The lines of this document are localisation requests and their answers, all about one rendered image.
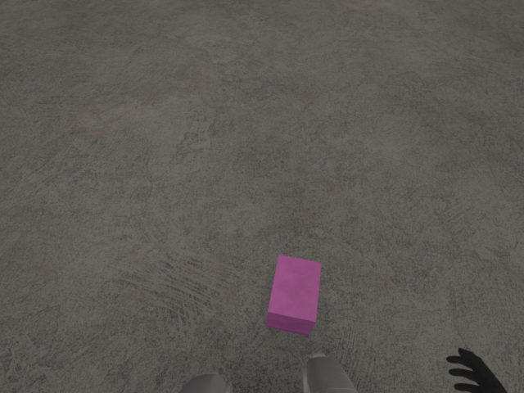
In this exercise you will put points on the robot right hand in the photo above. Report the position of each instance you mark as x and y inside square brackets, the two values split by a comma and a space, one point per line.
[482, 375]

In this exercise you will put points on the robot left thigh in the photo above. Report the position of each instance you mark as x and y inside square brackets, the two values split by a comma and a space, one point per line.
[208, 383]

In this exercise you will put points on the robot thigh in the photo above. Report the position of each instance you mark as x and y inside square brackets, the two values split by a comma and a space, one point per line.
[208, 383]
[325, 375]

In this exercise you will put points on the carton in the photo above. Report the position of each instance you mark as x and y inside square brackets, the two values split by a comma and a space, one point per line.
[294, 297]

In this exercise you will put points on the robot right thigh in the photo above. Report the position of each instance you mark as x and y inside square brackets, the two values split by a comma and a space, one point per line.
[325, 375]

